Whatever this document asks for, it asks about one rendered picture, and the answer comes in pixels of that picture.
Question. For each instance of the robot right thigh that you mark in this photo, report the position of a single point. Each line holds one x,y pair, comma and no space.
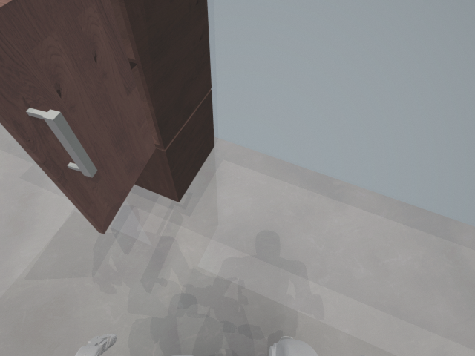
290,347

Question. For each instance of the handle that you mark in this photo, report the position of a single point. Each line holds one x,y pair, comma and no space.
66,136

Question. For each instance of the cupboard door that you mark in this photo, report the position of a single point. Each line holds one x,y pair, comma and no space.
68,56

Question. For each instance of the left robot hand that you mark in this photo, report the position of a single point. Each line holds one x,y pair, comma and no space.
97,345

